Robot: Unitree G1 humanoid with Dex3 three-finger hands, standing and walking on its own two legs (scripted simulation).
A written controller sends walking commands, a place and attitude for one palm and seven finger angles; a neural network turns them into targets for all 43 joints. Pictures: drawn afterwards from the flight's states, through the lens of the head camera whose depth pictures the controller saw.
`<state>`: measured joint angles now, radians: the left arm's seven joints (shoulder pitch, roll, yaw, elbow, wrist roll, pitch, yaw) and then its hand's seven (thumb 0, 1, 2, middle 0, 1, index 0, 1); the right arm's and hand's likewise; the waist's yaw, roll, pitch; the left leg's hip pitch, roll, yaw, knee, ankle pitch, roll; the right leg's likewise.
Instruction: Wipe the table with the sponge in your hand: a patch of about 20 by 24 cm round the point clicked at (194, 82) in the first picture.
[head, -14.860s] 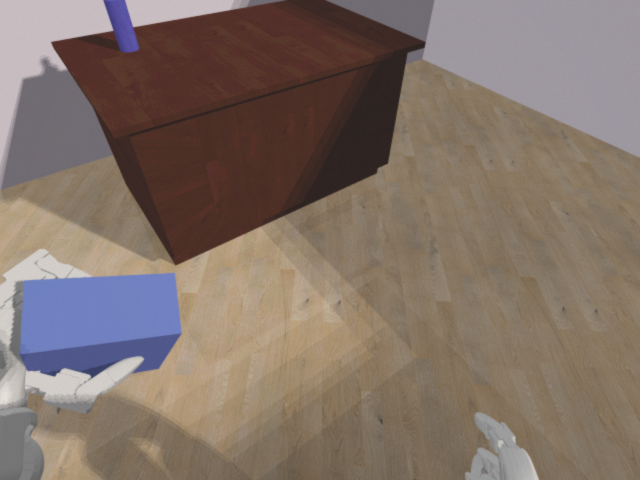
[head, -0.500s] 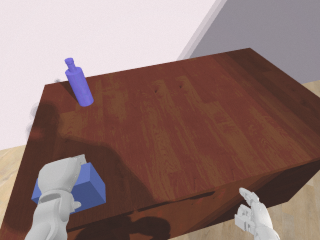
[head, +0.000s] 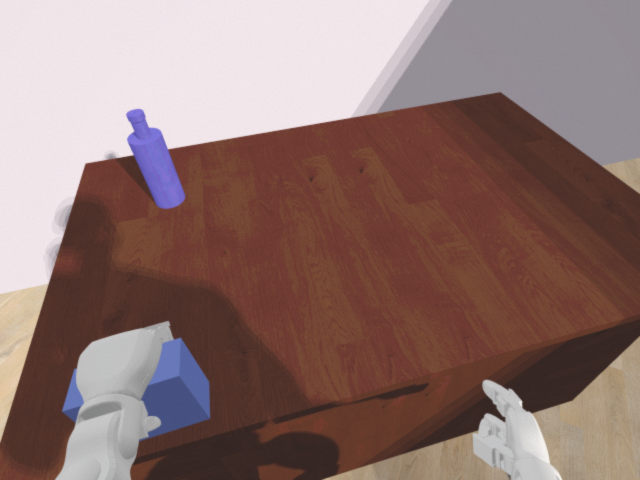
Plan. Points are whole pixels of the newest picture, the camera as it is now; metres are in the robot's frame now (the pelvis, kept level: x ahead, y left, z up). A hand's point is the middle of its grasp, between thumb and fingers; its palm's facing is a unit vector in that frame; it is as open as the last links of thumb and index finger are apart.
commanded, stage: lower the sponge onto the table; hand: left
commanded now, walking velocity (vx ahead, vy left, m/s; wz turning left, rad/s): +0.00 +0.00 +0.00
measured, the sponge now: (150, 401) +0.20 +0.27 -0.03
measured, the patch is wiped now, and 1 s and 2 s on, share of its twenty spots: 0.00 0.30 0.50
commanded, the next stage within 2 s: wipe forward along the first lane in 0.32 s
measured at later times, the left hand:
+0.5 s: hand (143, 385) +0.21 +0.28 +0.00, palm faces -0.08 -0.08 -0.99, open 9.6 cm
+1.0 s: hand (147, 338) +0.27 +0.31 +0.00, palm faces -0.11 -0.02 -0.99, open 9.6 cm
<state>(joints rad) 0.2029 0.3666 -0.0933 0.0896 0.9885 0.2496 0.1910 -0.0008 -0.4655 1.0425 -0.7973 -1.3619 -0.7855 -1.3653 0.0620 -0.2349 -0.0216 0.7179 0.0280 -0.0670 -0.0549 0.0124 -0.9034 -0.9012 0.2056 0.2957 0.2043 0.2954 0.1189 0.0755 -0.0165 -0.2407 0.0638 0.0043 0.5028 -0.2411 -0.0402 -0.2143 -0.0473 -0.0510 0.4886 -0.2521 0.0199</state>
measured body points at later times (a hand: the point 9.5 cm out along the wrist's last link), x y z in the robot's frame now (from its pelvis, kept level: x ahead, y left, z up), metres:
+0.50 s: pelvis -0.01 +0.00 +0.00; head -0.01 -0.03 +0.45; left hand +0.21 +0.28 +0.05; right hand +0.22 -0.21 -0.09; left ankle +0.02 +0.15 -0.74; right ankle +0.01 -0.14 -0.74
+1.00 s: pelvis -0.01 -0.01 -0.01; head +0.01 -0.03 +0.44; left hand +0.27 +0.30 +0.05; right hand +0.16 -0.26 -0.13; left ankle +0.02 +0.15 -0.74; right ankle +0.01 -0.14 -0.74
